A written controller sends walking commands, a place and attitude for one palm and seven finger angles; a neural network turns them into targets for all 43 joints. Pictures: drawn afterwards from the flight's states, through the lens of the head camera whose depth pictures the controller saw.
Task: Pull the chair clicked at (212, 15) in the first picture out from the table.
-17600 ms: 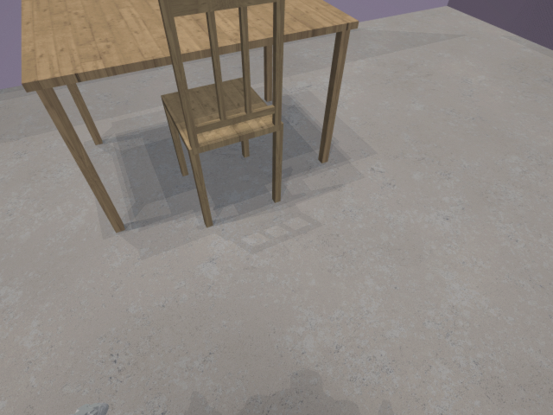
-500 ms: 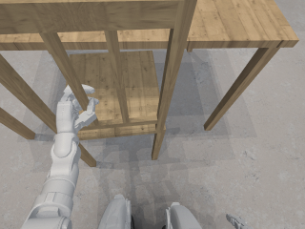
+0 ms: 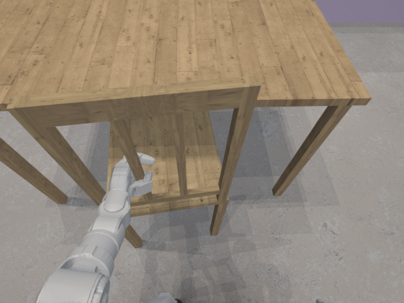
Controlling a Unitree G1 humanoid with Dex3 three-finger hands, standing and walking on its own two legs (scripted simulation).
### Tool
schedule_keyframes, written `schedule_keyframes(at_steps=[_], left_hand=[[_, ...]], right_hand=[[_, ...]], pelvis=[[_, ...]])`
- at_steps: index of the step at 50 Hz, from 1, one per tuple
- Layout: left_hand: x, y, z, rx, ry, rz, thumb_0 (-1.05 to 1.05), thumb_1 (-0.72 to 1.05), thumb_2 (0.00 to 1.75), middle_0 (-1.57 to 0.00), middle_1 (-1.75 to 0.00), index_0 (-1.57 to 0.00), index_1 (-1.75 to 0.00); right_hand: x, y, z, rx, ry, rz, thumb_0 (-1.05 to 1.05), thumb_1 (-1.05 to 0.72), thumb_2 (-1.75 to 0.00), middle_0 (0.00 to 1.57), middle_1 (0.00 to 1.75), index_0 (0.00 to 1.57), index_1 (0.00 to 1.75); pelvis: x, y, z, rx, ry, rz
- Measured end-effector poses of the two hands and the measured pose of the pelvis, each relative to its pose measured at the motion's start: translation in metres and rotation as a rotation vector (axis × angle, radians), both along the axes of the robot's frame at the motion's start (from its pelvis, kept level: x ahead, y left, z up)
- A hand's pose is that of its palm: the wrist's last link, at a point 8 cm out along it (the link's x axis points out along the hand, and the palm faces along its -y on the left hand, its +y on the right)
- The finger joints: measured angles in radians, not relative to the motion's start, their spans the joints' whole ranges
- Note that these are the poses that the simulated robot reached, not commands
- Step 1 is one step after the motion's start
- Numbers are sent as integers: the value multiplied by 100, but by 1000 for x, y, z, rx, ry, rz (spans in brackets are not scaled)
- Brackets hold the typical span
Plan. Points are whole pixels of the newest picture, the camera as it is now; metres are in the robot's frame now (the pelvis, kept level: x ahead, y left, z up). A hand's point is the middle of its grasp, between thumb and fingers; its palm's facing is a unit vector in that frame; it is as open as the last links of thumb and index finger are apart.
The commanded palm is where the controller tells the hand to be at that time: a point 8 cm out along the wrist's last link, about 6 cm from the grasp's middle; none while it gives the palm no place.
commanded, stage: step backward, pulling the chair out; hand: left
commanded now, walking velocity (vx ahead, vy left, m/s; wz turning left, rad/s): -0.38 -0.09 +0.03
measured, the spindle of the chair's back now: (136, 167) +0.40 +0.15 -0.03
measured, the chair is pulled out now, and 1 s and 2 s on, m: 0.06 0.20 0.30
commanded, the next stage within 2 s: none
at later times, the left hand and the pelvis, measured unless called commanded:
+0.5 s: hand (152, 219) +0.29 +0.10 -0.05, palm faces +0.05 -0.99 -0.14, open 5.2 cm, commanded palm +0.28 +0.15 -0.05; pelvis -0.06 -0.02 +0.01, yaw +0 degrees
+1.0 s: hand (145, 250) +0.23 +0.11 -0.05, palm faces +0.02 -0.98 -0.18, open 5.3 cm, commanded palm +0.22 +0.16 -0.05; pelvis -0.13 -0.01 +0.00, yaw +0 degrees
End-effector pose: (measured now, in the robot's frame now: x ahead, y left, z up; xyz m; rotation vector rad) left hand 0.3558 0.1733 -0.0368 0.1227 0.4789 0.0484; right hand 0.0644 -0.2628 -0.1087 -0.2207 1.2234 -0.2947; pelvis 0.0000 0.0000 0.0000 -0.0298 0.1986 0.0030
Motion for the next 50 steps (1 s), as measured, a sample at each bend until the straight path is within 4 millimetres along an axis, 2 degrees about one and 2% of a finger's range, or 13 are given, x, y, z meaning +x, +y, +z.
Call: schedule_keyframes(at_steps=[4,8,18,24,29,32,38,45,50], left_hand=[[-5,-1,0,-1,7,-29,7,73,78,-30,-114,-49,-145],[-15,-2,0,2,5,-37,6,73,78,-30,-115,-49,-145],[-62,-11,1,10,16,19,6,72,78,-31,-113,-50,-145],[-86,-17,2,12,22,38,6,72,79,-31,-112,-50,-145],[-96,-18,3,9,32,19,6,72,78,-30,-111,-50,-145],[-99,-15,3,9,31,-13,6,72,77,-28,-112,-50,-145],[-107,-9,2,20,6,-65,5,71,77,-28,-115,-50,-145],[-128,-8,1,40,-11,-39,5,69,80,-31,-117,-50,-145],[-146,-9,1,48,-17,0,5,68,81,-33,-118,-50,-145]], right_hand=[[-8,-6,5,-34,-15,-18,0,-90,-90,20,30,20,30],[-17,-3,3,-23,-34,-27,0,-90,-90,20,30,20,30],[-46,9,-14,87,-55,-8,0,-90,-90,20,30,20,30],[-58,-9,-13,57,-68,4,1,-90,-90,21,30,20,30],[-63,-28,-4,-26,-80,15,1,-90,-90,21,30,20,30],[-65,-30,3,-70,-91,15,1,-90,-90,20,30,20,30],[-69,-14,11,-70,-141,40,1,-90,-90,20,30,20,30],[-86,14,-7,45,-170,48,1,-90,-90,20,30,20,30],[-106,15,-19,83,-142,42,1,-90,-90,21,30,20,30]], pelvis=[[-7,5,3,5,-25,-14],[-18,6,4,17,-51,-34],[-47,-13,7,9,-110,-31],[-62,-20,7,8,-132,-7],[-70,-11,8,10,-133,10],[-78,-3,9,19,-135,16],[-98,3,7,37,-141,-12],[-118,-8,1,26,-174,-20],[-129,-14,-1,30,-166,1]])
